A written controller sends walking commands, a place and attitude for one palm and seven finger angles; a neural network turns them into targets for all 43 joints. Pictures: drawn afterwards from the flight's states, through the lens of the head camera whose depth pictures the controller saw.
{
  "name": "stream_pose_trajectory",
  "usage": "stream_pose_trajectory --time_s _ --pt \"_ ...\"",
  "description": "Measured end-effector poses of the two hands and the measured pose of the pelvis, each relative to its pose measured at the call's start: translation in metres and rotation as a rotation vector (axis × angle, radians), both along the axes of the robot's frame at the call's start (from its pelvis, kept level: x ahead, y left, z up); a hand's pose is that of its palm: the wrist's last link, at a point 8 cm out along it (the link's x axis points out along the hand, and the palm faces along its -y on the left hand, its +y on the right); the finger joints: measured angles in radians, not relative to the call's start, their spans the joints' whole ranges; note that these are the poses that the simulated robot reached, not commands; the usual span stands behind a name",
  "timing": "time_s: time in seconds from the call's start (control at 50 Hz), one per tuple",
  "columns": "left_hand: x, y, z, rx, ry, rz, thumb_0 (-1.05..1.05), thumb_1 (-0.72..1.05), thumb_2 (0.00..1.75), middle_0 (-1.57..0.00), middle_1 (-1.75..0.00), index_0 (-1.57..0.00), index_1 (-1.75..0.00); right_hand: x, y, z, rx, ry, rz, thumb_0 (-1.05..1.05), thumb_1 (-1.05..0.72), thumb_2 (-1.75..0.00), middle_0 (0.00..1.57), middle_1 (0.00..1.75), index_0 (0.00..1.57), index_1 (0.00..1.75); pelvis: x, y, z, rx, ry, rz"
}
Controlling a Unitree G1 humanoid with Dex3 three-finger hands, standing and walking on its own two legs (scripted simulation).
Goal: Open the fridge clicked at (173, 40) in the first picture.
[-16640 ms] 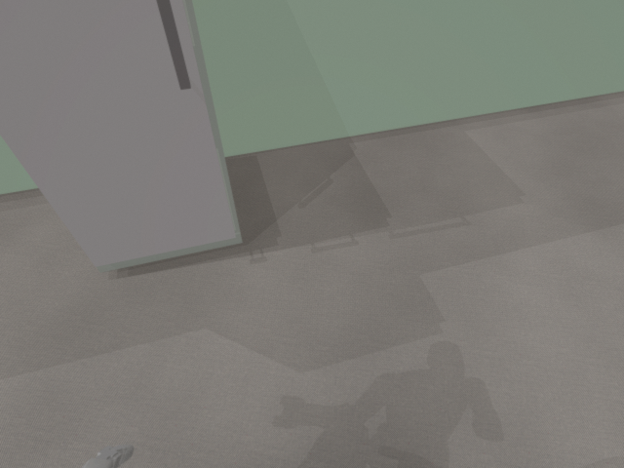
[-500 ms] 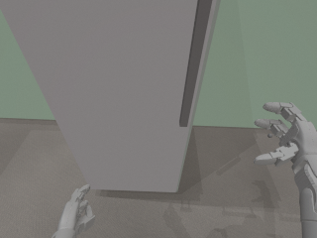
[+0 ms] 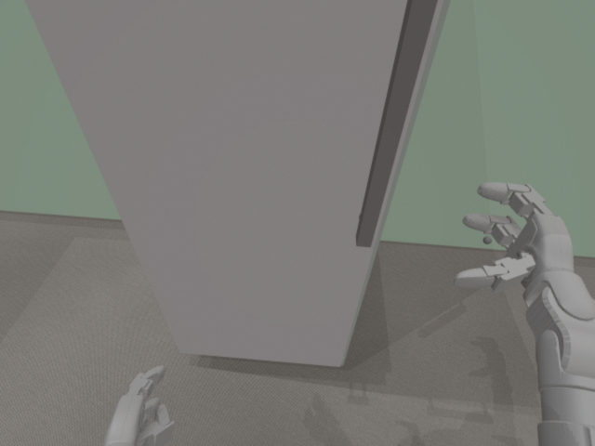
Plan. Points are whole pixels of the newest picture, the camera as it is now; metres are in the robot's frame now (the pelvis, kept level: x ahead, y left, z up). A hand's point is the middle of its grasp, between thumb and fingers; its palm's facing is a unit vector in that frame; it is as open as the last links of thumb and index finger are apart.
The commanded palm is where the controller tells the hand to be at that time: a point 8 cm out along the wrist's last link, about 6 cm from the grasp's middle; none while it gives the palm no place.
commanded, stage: move the hooked fingers beside the handle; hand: right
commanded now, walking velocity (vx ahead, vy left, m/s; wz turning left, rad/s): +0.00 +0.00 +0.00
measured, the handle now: (385, 136) +0.49 -0.11 +0.20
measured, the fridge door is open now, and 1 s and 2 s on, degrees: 0 0 0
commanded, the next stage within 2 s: feel for the door with the fingertips in 1.66 s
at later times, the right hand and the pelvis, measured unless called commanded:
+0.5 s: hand (453, 212) +0.39 -0.20 +0.15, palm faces +0.11 +0.99 +0.00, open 14.0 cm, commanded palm +0.37 -0.24 +0.14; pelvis +0.00 +0.01 +0.00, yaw +0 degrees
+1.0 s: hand (427, 189) +0.45 -0.17 +0.14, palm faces +0.10 +0.99 +0.01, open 14.0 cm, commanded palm +0.41 -0.22 +0.14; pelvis +0.00 -0.01 +0.00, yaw +1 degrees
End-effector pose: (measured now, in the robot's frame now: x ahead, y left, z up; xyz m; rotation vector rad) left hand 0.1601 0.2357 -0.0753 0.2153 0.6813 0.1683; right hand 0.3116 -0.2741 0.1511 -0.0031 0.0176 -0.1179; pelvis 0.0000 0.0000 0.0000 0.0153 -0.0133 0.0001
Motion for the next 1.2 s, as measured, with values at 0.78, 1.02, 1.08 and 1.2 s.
stream_pose_trajectory --time_s 0.78,1.02,1.08,1.2 --pt "-0.066 0.017 -0.025 -0.005 0.2 0.1 0.01 0.9 0.89 -0.2 -0.3 -0.2 -0.3 0.089 0.046 -0.008 0.023 0.031 0.021 -0.01 0.5 -0.3 0.3 1.2 0.3 1.2 -0.001 0.0 -0.004 0.003 0.075 0.011" --pt "-0.09 0.013 -0.03 -0.016 0.259 0.132 0.01 0.9 0.89 -0.2 -0.3 -0.2 -0.3 0.108 0.048 -0.009 0.019 0.003 0.02 -0.01 0.5 -0.3 0.3 1.2 0.3 1.2 0.002 -0.006 -0.004 0.005 0.102 0.027" --pt "-0.093 0.013 -0.031 -0.018 0.268 0.14 0.01 0.9 0.89 -0.2 -0.3 -0.2 -0.3 0.106 0.047 -0.015 0.017 0.024 0.02 -0.01 0.5 -0.3 0.3 1.2 0.3 1.2 0.002 -0.007 -0.004 0.007 0.101 0.027" --pt "-0.091 0.012 -0.03 -0.019 0.26 0.138 0.01 0.9 0.89 -0.2 -0.3 -0.2 -0.3 0.095 0.048 -0.015 0.012 -0.009 0.018 -0.01 0.5 -0.3 0.3 1.2 0.3 1.2 0.003 -0.009 -0.003 0.008 0.091 0.028"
